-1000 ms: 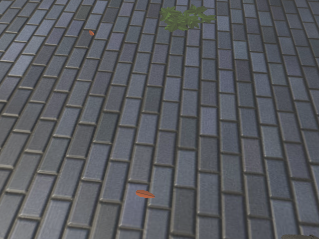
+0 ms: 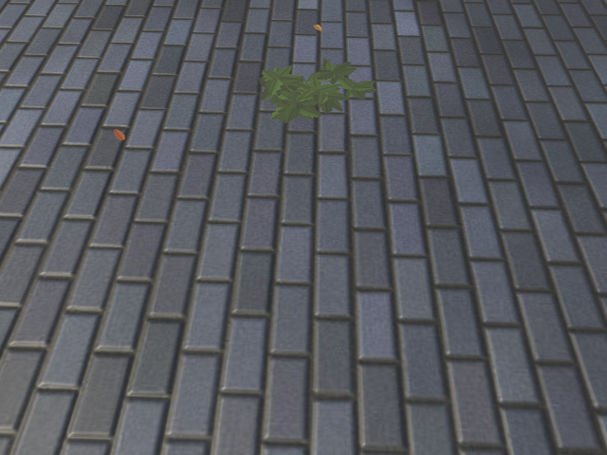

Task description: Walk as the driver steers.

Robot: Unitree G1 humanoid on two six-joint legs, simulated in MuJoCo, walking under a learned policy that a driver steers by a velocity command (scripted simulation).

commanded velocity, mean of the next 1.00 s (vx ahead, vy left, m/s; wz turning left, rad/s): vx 0.00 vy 0.00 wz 0.00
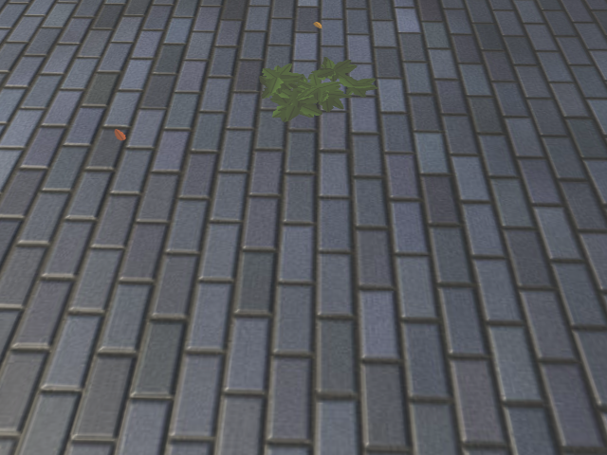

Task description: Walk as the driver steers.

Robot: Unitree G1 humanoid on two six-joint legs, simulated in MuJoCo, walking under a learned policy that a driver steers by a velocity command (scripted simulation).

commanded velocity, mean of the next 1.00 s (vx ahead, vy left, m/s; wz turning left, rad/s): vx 0.00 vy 0.00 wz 0.00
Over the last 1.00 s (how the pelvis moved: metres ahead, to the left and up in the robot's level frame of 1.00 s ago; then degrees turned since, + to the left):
0.01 0.01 0.00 0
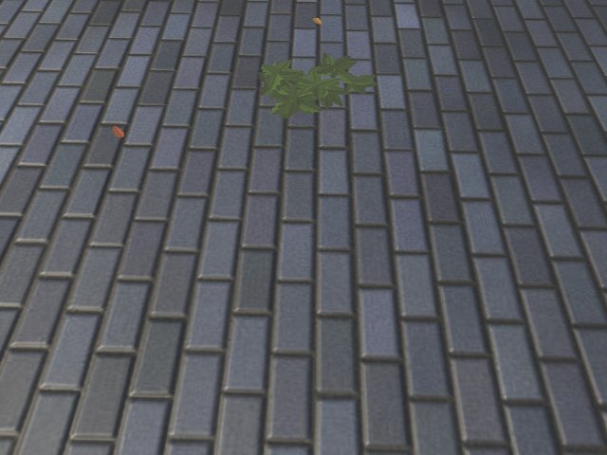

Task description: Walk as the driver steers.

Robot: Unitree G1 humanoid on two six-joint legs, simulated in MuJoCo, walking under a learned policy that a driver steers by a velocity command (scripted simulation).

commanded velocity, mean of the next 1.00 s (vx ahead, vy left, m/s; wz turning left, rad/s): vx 0.33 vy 0.00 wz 0.18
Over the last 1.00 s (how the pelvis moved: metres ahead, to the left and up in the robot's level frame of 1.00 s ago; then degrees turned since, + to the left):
0.01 0.00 0.00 0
